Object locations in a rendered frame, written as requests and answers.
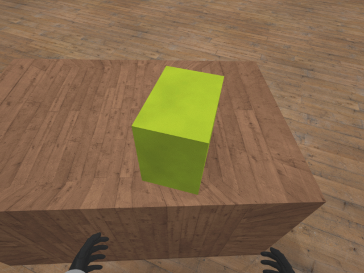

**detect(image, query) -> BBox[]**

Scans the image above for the left robot hand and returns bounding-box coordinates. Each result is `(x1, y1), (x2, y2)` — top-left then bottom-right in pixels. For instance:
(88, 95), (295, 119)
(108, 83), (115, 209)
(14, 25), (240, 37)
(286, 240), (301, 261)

(69, 232), (109, 273)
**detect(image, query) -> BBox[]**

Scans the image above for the carton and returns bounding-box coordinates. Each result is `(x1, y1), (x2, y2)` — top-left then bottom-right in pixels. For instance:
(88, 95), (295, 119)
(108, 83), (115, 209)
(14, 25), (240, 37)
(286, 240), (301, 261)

(131, 66), (224, 195)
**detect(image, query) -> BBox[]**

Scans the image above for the right robot hand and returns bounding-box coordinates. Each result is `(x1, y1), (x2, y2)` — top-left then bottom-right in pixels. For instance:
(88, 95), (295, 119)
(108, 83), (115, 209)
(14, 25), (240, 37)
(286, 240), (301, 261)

(260, 247), (295, 273)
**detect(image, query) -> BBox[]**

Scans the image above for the pedestal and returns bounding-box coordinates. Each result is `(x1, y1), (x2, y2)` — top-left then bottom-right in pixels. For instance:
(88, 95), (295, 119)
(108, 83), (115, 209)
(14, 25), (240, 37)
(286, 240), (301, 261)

(0, 59), (326, 266)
